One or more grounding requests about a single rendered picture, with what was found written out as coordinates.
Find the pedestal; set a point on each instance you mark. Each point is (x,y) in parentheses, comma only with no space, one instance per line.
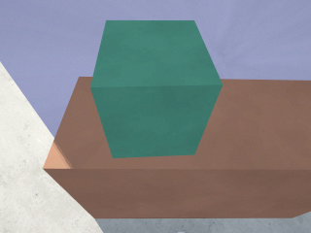
(253,159)

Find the carton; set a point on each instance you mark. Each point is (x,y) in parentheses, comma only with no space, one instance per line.
(154,86)

